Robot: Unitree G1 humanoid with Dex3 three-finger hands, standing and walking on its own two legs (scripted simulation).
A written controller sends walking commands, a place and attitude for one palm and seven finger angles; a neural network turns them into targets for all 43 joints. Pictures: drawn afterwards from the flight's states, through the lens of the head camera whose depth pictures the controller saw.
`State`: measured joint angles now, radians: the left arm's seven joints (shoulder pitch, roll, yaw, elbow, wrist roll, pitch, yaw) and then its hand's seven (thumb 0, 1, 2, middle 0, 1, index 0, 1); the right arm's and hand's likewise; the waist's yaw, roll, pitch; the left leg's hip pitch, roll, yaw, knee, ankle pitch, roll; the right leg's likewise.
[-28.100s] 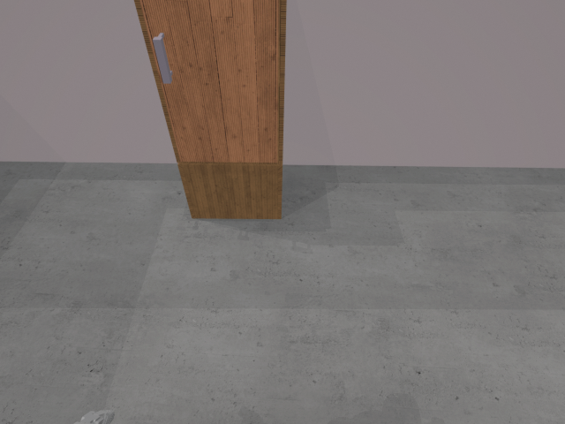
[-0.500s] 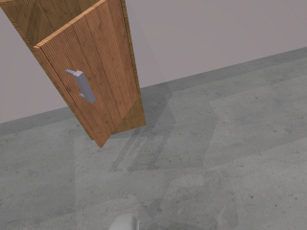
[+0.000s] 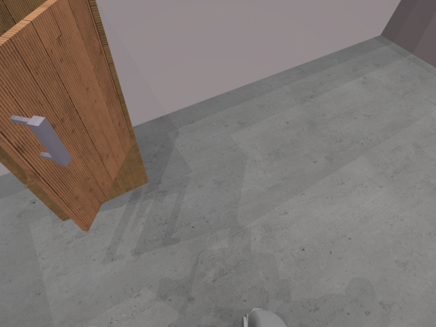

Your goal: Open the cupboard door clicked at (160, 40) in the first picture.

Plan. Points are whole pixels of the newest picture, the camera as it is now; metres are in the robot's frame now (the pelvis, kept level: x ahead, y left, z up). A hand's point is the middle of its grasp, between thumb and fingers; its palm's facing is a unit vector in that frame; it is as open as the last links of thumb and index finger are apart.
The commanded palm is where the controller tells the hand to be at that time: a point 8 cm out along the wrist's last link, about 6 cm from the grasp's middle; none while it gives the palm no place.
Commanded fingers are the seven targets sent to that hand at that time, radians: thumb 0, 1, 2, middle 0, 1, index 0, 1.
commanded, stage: walk to a spot facing it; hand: left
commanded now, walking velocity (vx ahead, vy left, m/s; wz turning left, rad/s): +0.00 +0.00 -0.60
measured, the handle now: (42, 141) +0.42 +0.41 +0.02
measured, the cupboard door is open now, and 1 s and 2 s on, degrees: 47 47 47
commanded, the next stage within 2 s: turn to face it in 1.92 s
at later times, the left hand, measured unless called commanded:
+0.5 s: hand (151, 316) +0.15 +0.15 -0.17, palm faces -0.27 -0.95 -0.18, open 7.4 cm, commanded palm none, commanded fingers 0.00 0.90 0.90 -0.20 -0.30 -0.20 -0.30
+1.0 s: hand (254, 220) +0.39 -0.07 -0.18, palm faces -0.65 -0.74 -0.15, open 7.4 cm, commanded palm none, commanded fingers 0.00 0.90 0.90 -0.20 -0.30 -0.20 -0.30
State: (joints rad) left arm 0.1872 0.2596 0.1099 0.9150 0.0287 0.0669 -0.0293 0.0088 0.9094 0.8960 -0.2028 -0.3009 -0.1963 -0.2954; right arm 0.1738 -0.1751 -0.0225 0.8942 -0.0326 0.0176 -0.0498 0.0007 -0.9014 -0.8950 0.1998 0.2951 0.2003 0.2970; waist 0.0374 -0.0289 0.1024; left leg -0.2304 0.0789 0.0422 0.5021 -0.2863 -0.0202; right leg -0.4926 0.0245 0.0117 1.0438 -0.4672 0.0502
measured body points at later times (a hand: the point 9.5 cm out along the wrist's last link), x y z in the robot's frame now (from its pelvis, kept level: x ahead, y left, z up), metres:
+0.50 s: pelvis +0.03 -0.02 +0.00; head +0.06 -0.01 +0.44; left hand +0.16 +0.20 -0.16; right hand +0.02 -0.29 -0.13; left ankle +0.06 +0.09 -0.73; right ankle +0.00 -0.14 -0.74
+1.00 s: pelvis +0.16 -0.11 -0.02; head +0.20 -0.14 +0.42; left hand +0.42 -0.03 -0.16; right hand -0.08 -0.17 -0.15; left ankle +0.08 +0.09 -0.73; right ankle +0.19 -0.21 -0.74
